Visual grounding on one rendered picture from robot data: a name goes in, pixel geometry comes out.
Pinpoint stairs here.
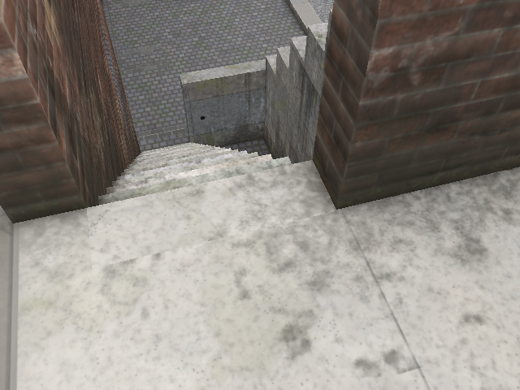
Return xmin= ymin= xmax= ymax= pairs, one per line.
xmin=98 ymin=142 xmax=291 ymax=205

